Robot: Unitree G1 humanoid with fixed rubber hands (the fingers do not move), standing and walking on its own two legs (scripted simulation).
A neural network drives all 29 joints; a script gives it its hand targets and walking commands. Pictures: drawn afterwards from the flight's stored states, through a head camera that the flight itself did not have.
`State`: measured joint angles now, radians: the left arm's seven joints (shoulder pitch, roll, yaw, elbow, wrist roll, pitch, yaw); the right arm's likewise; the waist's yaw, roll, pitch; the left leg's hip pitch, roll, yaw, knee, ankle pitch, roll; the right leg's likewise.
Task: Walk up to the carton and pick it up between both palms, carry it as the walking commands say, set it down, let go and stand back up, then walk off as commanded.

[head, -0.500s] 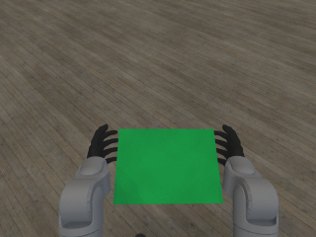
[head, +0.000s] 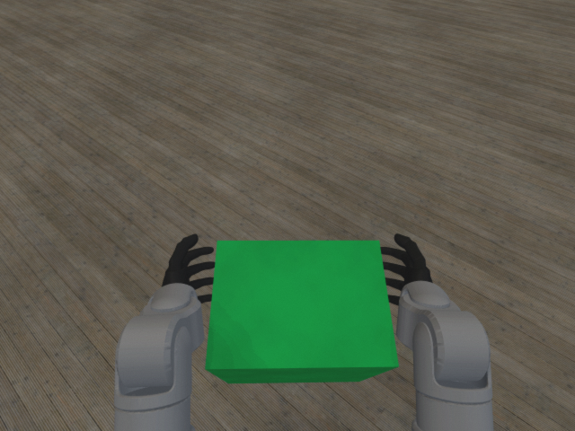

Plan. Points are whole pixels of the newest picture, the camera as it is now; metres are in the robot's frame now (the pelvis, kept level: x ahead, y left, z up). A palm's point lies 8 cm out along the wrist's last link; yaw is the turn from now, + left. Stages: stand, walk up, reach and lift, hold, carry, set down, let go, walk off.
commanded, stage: carry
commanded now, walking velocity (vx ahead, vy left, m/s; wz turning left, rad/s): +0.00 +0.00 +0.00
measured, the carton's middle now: (296, 319) +0.28 +0.00 +0.01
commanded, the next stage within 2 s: none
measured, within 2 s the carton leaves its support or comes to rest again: neither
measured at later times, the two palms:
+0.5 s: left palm (190, 318) +0.25 +0.14 +0.07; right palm (416, 314) +0.26 -0.15 +0.07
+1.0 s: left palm (189, 336) +0.23 +0.14 +0.06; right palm (420, 330) +0.24 -0.15 +0.06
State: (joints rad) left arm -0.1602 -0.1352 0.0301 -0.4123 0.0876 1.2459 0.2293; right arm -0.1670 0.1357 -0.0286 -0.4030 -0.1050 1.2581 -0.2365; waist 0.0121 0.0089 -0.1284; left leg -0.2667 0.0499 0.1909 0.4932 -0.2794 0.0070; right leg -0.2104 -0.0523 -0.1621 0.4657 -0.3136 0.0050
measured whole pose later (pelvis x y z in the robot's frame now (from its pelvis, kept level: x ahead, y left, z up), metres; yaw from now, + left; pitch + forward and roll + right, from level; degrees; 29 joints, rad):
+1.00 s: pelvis -0.04 -0.01 +0.00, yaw +1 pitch +2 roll +0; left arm -0.15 -0.13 0.08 -0.03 0.16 0.90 0.13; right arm -0.16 0.13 -0.08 -0.02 -0.17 0.91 -0.13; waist 0.00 0.00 -0.11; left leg -0.27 0.06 0.17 0.48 -0.25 0.01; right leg -0.21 -0.05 -0.21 0.47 -0.30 -0.02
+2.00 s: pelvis -0.05 -0.02 +0.00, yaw +1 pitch +1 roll +0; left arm -0.18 -0.14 0.12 0.08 0.19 0.80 0.09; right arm -0.18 0.14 -0.12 0.08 -0.19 0.80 -0.09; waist -0.01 -0.01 -0.09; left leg -0.28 0.07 0.15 0.49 -0.22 0.00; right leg -0.22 -0.05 -0.21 0.49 -0.28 -0.03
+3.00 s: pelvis -0.06 +0.02 +0.00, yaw -8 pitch -7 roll +0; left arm -0.33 -0.17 0.29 0.35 0.31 0.71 0.04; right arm -0.30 0.16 -0.25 0.33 -0.33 0.71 0.06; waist 0.01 0.01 -0.01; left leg -0.07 -0.04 -0.03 0.39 -0.20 0.02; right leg -0.08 0.02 0.07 0.41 -0.21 0.00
